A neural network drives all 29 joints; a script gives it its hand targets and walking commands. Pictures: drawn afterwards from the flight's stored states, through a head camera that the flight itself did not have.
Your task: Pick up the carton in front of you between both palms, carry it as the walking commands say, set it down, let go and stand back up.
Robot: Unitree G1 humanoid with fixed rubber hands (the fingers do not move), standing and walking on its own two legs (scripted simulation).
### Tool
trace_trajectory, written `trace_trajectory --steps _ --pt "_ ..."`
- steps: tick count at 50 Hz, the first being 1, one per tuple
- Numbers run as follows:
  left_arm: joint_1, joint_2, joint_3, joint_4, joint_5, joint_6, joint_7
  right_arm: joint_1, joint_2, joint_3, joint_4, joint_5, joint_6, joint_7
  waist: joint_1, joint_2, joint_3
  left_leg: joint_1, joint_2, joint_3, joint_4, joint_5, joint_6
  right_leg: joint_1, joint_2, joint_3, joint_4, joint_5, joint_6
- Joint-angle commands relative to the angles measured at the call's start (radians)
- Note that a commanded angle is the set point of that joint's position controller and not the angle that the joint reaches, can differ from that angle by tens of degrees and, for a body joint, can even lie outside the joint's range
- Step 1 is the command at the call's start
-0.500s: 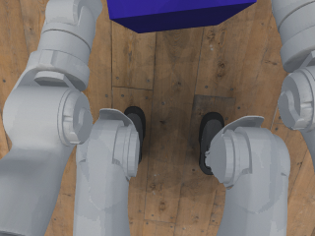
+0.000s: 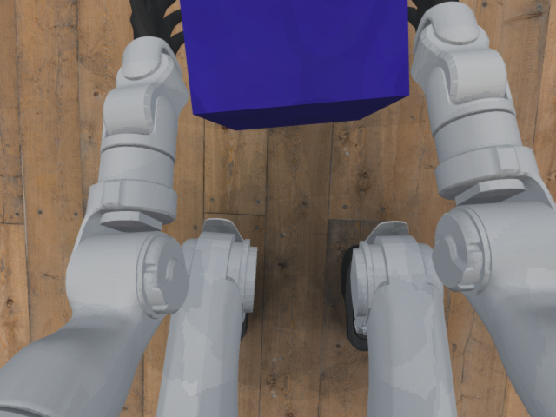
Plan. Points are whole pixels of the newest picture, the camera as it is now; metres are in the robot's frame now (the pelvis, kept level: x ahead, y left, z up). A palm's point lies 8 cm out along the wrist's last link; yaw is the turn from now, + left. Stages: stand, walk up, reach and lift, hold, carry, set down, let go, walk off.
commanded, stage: reach and lift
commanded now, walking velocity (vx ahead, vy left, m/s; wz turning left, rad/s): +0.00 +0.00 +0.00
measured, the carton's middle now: (292, 38) +0.56 +0.01 -0.18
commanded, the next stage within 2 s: none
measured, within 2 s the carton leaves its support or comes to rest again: neither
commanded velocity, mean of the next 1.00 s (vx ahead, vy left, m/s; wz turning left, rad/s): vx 0.00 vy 0.00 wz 0.00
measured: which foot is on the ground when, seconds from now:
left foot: down 0.00-1.00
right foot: down 0.00-1.00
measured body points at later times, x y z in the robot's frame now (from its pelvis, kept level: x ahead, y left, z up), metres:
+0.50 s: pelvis -0.01 +0.00 +0.11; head +0.26 -0.01 +0.47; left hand +0.50 +0.15 +0.05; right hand +0.51 -0.15 +0.05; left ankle +0.11 +0.13 -0.35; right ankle +0.10 -0.12 -0.35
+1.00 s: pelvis +0.03 +0.00 +0.25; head +0.19 -0.01 +0.67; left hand +0.45 +0.15 +0.22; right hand +0.46 -0.15 +0.21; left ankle +0.11 +0.13 -0.35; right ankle +0.10 -0.12 -0.35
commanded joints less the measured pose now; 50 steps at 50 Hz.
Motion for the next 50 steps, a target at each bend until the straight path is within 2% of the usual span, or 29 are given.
trace_trajectory --steps 1,4,6,9,13,18,25,30,35,43,50 --pt "-0.737 -1.049 -0.477 -0.158 -0.066 0.011 -0.330 -0.536 1.165 0.354 -0.140 0.063 0.001 0.288 0.002 -0.111 -1.462 0.614 -0.083 0.177 -0.230 0.434 0.043 0.799 0.096 -0.130 -0.250 0.483 -0.016" --pt "-0.665 -1.041 -0.338 -0.021 0.063 0.032 -0.339 -0.486 1.174 0.225 0.012 -0.027 0.020 0.310 0.035 -0.105 -1.176 0.548 -0.081 0.174 -0.315 0.259 0.053 0.598 0.097 -0.133 -0.343 0.244 -0.021" --pt "-0.644 -1.022 -0.258 0.030 0.129 0.043 -0.344 -0.477 1.158 0.148 0.070 -0.081 0.027 0.322 0.044 -0.109 -1.088 0.536 -0.079 0.168 -0.366 0.182 0.061 0.549 0.099 -0.129 -0.393 0.153 -0.027" --pt "-0.649 -1.022 -0.208 0.052 0.171 0.047 -0.348 -0.491 1.142 0.082 0.097 -0.123 0.028 0.328 0.041 -0.102 -1.089 0.565 -0.079 0.159 -0.425 0.142 0.065 0.564 0.103 -0.127 -0.448 0.110 -0.032" --pt "-0.662 -1.062 -0.222 0.030 0.174 0.055 -0.359 -0.489 1.145 0.052 0.087 -0.152 0.030 0.327 0.010 -0.077 -1.166 0.625 -0.082 0.153 -0.481 0.136 0.060 0.637 0.105 -0.131 -0.505 0.111 -0.035" --pt "-0.659 -1.140 -0.317 -0.034 0.127 0.081 -0.381 -0.478 1.202 0.109 0.005 -0.131 0.050 0.334 -0.020 -0.037 -1.341 0.752 -0.088 0.157 -0.536 0.195 0.047 0.777 0.107 -0.138 -0.561 0.185 -0.034" --pt "-0.543 -1.212 -0.443 -0.115 0.073 0.111 -0.397 -0.392 1.307 0.262 -0.121 -0.054 0.085 0.353 -0.010 -0.042 -1.477 0.908 -0.092 0.152 -0.609 0.328 0.043 0.949 0.112 -0.132 -0.625 0.324 -0.019" --pt "-0.412 -1.230 -0.468 -0.113 0.076 0.111 -0.401 -0.284 1.353 0.316 -0.147 -0.036 0.088 0.352 -0.001 -0.073 -1.399 0.954 -0.092 0.136 -0.675 0.359 0.050 1.023 0.112 -0.115 -0.696 0.358 -0.007" --pt "-0.300 -1.243 -0.465 -0.093 0.095 0.097 -0.402 -0.180 1.380 0.320 -0.139 -0.052 0.076 0.338 -0.001 -0.086 -1.285 1.000 -0.093 0.117 -0.756 0.348 0.056 1.091 0.112 -0.092 -0.783 0.357 -0.005" --pt "-0.164 -1.263 -0.467 -0.078 0.121 0.078 -0.405 -0.033 1.394 0.298 -0.133 -0.094 0.054 0.326 -0.016 -0.057 -1.143 1.141 -0.091 0.085 -0.912 0.321 0.061 1.223 0.109 -0.061 -0.936 0.335 -0.017" --pt "-0.037 -1.282 -0.498 -0.093 0.134 0.070 -0.405 0.084 1.411 0.325 -0.165 -0.101 0.043 0.329 -0.019 -0.037 -1.055 1.306 -0.082 0.058 -1.052 0.342 0.069 1.369 0.103 -0.036 -1.071 0.352 -0.026"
